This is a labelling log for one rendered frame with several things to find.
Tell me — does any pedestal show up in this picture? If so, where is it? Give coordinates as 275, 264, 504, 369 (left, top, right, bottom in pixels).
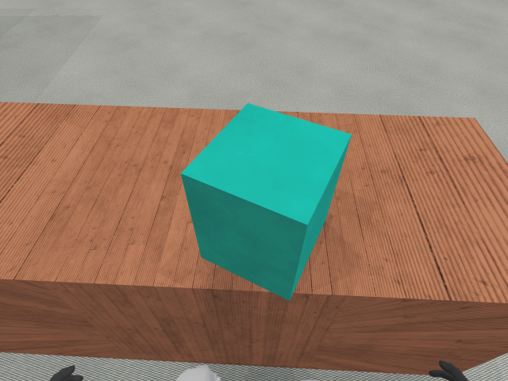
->
0, 102, 508, 375

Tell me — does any right robot hand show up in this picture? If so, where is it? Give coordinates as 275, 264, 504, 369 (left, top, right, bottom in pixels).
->
429, 360, 469, 381

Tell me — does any left robot hand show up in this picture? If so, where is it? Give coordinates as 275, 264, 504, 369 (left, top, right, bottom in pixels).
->
49, 365, 83, 381

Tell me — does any carton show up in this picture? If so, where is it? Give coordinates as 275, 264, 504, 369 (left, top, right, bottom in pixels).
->
181, 103, 352, 301

